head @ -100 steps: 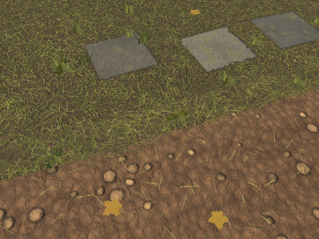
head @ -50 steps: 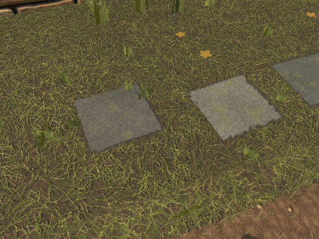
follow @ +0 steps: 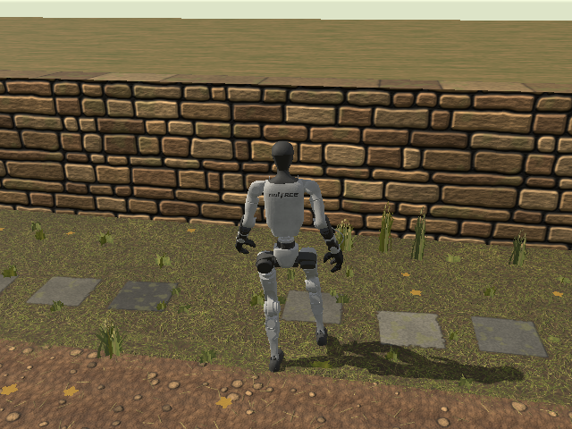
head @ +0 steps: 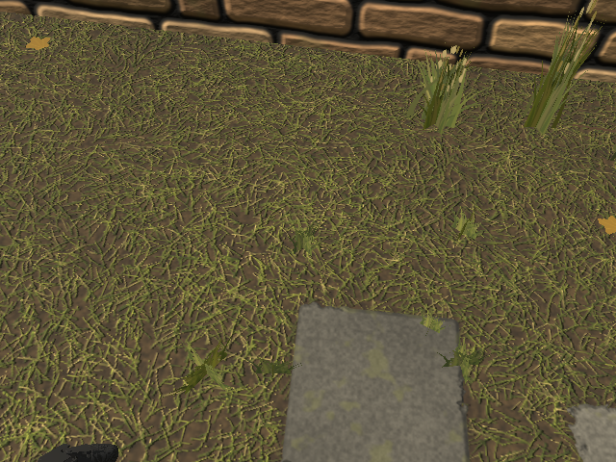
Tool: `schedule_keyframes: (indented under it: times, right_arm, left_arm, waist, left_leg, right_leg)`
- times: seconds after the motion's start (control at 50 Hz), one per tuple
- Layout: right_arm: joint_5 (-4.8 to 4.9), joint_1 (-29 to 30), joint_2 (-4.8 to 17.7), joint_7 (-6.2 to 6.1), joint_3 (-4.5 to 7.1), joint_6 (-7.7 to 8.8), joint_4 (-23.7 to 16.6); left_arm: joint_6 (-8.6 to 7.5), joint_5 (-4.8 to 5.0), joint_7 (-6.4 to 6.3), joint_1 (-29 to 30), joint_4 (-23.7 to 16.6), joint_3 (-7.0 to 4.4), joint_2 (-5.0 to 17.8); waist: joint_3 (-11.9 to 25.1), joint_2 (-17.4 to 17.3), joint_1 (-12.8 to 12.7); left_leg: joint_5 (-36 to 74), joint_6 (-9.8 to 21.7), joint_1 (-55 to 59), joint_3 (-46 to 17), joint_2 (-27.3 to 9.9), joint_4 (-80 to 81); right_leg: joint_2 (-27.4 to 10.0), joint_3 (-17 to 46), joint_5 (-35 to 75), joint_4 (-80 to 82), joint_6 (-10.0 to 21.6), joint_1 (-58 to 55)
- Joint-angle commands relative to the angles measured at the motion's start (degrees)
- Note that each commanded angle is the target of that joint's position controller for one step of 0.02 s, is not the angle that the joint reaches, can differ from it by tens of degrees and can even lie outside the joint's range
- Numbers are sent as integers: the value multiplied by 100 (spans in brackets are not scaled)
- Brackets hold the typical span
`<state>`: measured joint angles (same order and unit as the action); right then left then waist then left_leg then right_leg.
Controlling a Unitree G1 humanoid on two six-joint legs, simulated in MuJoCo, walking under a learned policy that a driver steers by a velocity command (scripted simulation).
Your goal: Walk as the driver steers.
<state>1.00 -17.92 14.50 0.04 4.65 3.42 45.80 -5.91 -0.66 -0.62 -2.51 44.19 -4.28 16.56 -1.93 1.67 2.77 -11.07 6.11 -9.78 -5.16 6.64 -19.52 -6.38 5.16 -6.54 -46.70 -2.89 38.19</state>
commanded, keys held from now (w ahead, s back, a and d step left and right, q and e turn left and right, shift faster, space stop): w+q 0.66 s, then q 0.08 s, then e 0.26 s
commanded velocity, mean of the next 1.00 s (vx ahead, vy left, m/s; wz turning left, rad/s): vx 0.42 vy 0.00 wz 0.47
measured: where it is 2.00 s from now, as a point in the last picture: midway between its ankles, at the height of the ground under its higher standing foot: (228, 419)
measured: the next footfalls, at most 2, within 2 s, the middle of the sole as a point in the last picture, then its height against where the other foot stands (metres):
right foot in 0.20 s outside the picture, level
left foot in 0.72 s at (198, 455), level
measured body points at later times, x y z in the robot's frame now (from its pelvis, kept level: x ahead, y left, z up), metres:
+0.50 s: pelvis +0.27 -0.03 +0.00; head +0.30 -0.02 +0.45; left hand +0.23 +0.25 -0.12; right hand +0.52 -0.24 -0.09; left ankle +0.33 +0.15 -0.67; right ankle +0.27 -0.15 -0.75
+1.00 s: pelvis +0.47 +0.11 +0.00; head +0.50 +0.15 +0.44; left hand +0.46 +0.42 -0.13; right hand +0.72 -0.05 -0.10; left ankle +0.45 +0.19 -0.75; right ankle +0.63 +0.00 -0.69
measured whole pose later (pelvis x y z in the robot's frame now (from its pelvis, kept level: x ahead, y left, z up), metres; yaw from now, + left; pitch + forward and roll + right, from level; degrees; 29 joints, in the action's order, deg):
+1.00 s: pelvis +0.47 +0.11 +0.00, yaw +27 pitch +2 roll +1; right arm -1.6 -10.2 13.7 0.4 2.5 3.0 41.3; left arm -1.8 0.5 -0.6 -9.6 45.6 -2.8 17.3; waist -3.2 3.1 0.0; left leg -9.6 4.8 -13.0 3.6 3.7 -20.7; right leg -6.2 2.1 -12.2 -51.5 -3.8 35.1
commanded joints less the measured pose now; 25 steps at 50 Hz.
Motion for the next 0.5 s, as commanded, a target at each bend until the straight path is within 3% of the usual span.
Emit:
schedule_keyframes:
  times: [0.02,0.08,0.12,0.16,0.18,0.2,0.22,0.24,0.26,0.28,0.3,0.32,0.38,0.44,0.5]
  right_arm:
    - [30,17,997,-86,243,45,-404]
    - [58,-245,976,-91,234,3,-330]
    - [57,-310,942,-121,224,-38,-330]
    - [35,-213,961,-148,231,-76,-388]
    - [29,-78,869,-143,192,-80,-459]
    - [-20,57,608,-112,89,-53,-588]
    - [33,-484,294,-127,1,-12,-725]
    - [125,-864,494,-116,-33,26,-781]
    - [159,-558,993,-103,84,-6,-693]
    - [91,-46,1091,-93,112,-46,-776]
    - [24,222,1004,-83,121,-57,-869]
    - [10,288,922,-63,142,-83,-905]
    - [75,222,574,-18,76,-185,-997]
    - [31,500,517,-4,42,-204,-1151]
    - [42,888,461,91,1,-154,-1220]
  left_arm:
    - [-57,31,51,473,-451,-2,207]
    - [-112,105,127,811,-645,-18,346]
    - [-176,115,182,806,-701,-59,494]
    - [-249,125,202,460,-651,-115,623]
    - [-284,92,178,-77,-520,-187,747]
    - [-311,-20,141,-892,-418,-271,997]
    - [-260,-130,96,-1760,-307,-390,1446]
    - [-193,9,148,-1883,-191,-360,1294]
    - [-138,93,127,-1570,-317,-220,755]
    - [-65,75,97,-1296,-372,-152,544]
    - [-22,25,94,-1031,-354,-113,485]
    - [-23,-8,91,-893,-330,-69,382]
    - [-94,32,104,-850,-219,-103,456]
    - [-118,29,88,-946,-111,-188,696]
    - [-59,48,65,-982,-47,-209,800]
  waist:
    - [194,-603,43]
    - [180,-713,177]
    - [213,-768,129]
    - [286,-967,-97]
    - [533,-975,-400]
    - [1223,-735,-799]
    - [2132,491,-786]
    - [2345,1740,-632]
    - [1504,963,-726]
    - [876,425,-758]
    - [456,202,-614]
    - [248,279,-473]
    - [137,428,-323]
    - [151,239,-348]
    - [84,187,-481]
  left_leg:
    - [1297,686,-507,-834,-1060,526]
    - [934,610,-165,-1245,-1235,233]
    - [837,568,244,-1625,-1388,-122]
    - [1129,484,416,-1891,-1443,-496]
    - [1533,342,310,-1801,-1225,-955]
    - [1401,133,-247,-1478,-929,-2172]
    - [-259,-311,-2033,-688,-167,-4148]
    - [-2387,-425,-3263,-551,-221,-5249]
    - [-1972,-488,-3690,-625,-600,-5749]
    - [-1496,-513,-3648,-366,-818,-5757]
    - [-1163,-506,-3470,-266,-985,-5485]
    - [-959,-486,-3264,-268,-1162,-5227]
    - [-686,-525,-3001,-93,-1358,-4774]
    - [-51,-629,-3250,-80,-1433,-4127]
    - [843,-615,-3101,134,-1377,-3138]
  right_leg:
    - [452,-346,1102,1161,-43,-729]
    - [589,-236,1145,1663,40,-829]
    - [635,-139,769,1917,143,-872]
    - [679,-182,297,2065,313,-1305]
    - [688,-268,413,2287,474,-2087]
    - [45,252,443,2059,820,-3509]
    - [-1251,2254,-247,2178,1569,-5653]
    - [-1933,4133,-1424,2737,1978,-6117]
    - [-1742,3533,-2153,2877,1746,-5471]
    - [-1461,2569,-1889,2952,1488,-4646]
    - [-1205,1963,-1349,3134,1380,-3869]
    - [-1015,1501,-888,3288,1322,-3396]
    - [-859,602,-151,3696,1393,-2900]
    - [-943,40,524,3832,1488,-3111]
    - [-775,-654,890,3820,1312,-3283]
